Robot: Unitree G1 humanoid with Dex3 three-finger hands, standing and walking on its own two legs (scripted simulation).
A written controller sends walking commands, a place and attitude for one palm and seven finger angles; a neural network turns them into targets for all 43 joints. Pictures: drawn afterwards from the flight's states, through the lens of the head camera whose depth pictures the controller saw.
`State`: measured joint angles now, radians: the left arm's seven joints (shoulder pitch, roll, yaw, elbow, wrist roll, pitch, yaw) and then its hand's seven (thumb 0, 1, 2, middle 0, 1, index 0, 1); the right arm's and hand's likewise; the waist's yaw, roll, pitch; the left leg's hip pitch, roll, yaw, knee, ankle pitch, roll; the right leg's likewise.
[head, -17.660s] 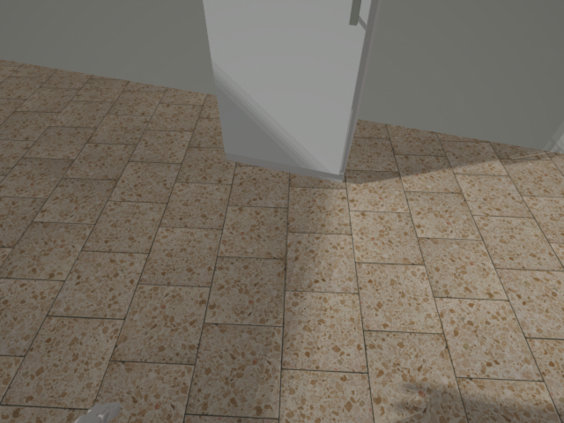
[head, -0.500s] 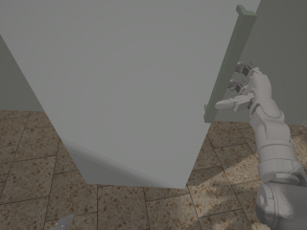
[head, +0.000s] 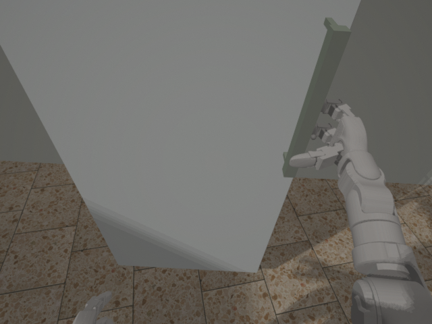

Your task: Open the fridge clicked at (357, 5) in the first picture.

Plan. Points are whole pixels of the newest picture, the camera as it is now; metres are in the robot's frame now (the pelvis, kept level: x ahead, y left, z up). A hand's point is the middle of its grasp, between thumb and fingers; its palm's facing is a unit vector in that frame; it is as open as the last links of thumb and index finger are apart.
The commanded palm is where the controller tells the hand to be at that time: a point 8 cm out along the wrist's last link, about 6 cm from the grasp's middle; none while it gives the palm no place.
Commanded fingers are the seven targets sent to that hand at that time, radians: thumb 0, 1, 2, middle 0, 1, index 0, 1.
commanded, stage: slide the fingers in behind the handle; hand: right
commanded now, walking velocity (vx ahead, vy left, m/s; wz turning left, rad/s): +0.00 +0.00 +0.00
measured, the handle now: (305, 110) +0.47 -0.12 +0.20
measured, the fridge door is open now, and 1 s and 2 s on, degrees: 0 0 0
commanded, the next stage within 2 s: grip the handle and tug to test in 1.28 s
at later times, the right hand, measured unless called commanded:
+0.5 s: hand (303, 134) +0.41 -0.11 +0.18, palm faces -0.01 +1.00 +0.00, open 14.0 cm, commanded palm +0.40 -0.16 +0.18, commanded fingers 0.00 0.50 -0.30 0.30 1.20 0.30 1.20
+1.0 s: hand (294, 132) +0.42 -0.10 +0.18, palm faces -0.01 +1.00 +0.00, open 14.0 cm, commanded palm +0.40 -0.15 +0.18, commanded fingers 0.00 0.50 -0.30 0.30 1.20 0.30 1.20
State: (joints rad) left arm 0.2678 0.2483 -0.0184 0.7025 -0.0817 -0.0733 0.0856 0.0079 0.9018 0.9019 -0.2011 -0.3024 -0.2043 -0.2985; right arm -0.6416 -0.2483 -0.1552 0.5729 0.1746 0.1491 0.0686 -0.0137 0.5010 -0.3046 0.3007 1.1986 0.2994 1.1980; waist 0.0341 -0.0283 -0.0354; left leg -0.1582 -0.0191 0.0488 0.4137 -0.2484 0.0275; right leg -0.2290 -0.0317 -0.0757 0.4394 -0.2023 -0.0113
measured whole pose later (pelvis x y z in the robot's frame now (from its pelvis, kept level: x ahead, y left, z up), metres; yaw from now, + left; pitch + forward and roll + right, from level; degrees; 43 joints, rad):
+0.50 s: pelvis +0.00 +0.01 +0.00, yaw +0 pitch -1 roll +0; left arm 0.24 0.24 -0.03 0.70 -0.07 -0.05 0.09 0.01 0.90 0.90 -0.20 -0.30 -0.20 -0.30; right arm -0.64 -0.22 -0.13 0.53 0.18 0.18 0.03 -0.01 0.50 -0.30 0.30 1.20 0.30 1.20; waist 0.03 -0.03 -0.03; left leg -0.14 -0.02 0.05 0.40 -0.25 0.04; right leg -0.21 -0.04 -0.07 0.42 -0.19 0.00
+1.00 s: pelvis +0.01 +0.01 +0.00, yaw +0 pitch +0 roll +0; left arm 0.26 0.24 -0.02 0.72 -0.07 -0.06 0.08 0.01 0.90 0.90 -0.20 -0.30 -0.20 -0.30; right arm -0.67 -0.19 -0.12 0.56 0.17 0.17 0.00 -0.01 0.50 -0.30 0.30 1.20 0.30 1.20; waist 0.03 -0.03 -0.03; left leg -0.15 -0.02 0.06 0.40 -0.25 0.04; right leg -0.21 -0.03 -0.07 0.42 -0.20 0.00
